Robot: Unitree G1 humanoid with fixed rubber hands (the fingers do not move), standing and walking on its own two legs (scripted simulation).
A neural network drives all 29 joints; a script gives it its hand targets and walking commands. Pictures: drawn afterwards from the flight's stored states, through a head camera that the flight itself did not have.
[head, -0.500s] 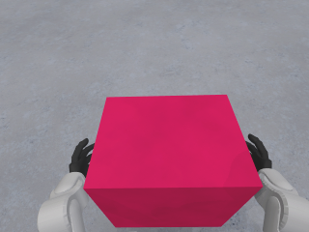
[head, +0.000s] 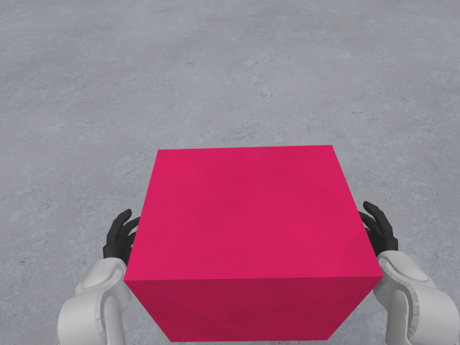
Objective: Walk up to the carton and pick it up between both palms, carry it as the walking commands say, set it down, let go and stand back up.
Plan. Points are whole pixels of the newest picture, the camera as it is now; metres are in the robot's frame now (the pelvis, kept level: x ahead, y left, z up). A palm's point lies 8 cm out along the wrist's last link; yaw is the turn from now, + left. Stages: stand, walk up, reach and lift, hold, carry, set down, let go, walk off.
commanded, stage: carry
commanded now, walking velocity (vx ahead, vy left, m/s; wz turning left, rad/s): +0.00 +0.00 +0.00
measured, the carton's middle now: (246, 249) +0.28 +0.00 +0.00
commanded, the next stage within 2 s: none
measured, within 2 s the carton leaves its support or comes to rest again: neither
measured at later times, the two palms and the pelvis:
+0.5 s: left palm (158, 184) +0.38 +0.16 +0.07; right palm (368, 180) +0.37 -0.22 +0.07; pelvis +0.14 -0.02 +0.01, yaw -1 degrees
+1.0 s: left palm (184, 133) +0.54 +0.13 +0.05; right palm (355, 129) +0.53 -0.25 +0.05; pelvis +0.30 -0.05 -0.01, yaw +0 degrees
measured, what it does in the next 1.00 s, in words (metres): walks ahead: right foot, then left foot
